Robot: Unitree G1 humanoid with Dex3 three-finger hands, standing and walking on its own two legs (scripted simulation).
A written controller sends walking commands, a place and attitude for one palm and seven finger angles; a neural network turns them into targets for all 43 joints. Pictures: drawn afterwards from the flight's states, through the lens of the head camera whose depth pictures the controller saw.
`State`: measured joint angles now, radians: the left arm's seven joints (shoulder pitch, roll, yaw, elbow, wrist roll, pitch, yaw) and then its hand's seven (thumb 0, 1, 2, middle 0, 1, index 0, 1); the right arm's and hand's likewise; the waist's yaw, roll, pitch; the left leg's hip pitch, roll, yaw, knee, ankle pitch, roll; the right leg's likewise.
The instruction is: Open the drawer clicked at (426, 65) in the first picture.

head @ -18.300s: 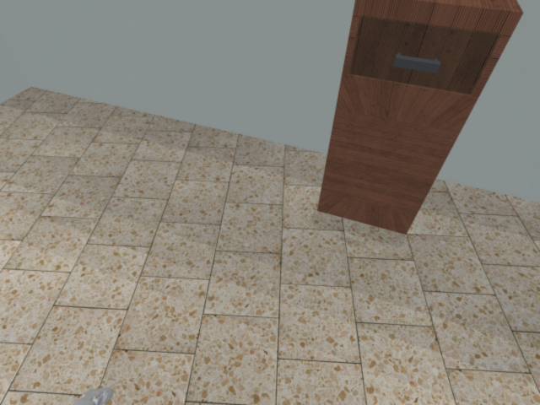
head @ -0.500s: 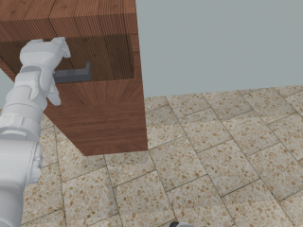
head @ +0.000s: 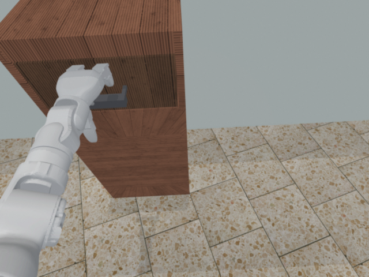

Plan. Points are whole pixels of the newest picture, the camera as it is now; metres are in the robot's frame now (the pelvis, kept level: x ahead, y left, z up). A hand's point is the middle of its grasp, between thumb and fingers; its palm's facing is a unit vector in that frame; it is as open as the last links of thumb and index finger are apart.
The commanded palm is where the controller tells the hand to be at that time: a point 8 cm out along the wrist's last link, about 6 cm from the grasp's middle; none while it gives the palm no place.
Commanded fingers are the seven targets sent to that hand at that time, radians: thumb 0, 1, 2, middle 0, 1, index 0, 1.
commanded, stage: re-aim the fingers above the handle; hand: left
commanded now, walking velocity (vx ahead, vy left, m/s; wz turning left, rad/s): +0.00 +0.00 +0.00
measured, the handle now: (103, 95) +0.55 +0.22 +0.05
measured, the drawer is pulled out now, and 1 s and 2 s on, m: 0.00 0.00 0.00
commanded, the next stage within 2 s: lower the fingers behind the handle in 0.86 s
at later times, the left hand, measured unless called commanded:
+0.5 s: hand (97, 105) +0.47 +0.20 +0.10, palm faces -0.04 -0.03 -1.00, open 13.8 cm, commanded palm +0.45 +0.23 +0.17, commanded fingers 0.00 -0.50 0.30 -0.30 -1.20 -0.30 -1.20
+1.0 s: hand (103, 103) +0.47 +0.18 +0.11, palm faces +0.03 -0.04 -1.00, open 13.8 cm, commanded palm +0.45 +0.22 +0.17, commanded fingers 0.00 -0.50 0.30 -0.30 -1.20 -0.30 -1.20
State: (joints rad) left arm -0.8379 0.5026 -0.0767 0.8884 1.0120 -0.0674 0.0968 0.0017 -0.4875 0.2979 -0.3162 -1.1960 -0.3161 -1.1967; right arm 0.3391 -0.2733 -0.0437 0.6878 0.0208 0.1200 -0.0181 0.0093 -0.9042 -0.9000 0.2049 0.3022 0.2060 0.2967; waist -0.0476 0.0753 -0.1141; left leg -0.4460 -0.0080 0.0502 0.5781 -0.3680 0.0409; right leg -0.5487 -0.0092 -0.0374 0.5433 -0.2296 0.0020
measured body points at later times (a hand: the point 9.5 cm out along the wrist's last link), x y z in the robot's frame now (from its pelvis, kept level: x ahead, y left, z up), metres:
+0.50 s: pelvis -0.01 -0.01 +0.00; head +0.06 -0.03 +0.44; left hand +0.47 +0.20 +0.16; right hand +0.06 -0.29 -0.13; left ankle -0.06 +0.09 -0.73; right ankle +0.01 -0.12 -0.73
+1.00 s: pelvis -0.02 -0.01 +0.00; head +0.05 -0.02 +0.44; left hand +0.46 +0.19 +0.16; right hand +0.06 -0.28 -0.13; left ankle -0.06 +0.09 -0.73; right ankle +0.01 -0.12 -0.73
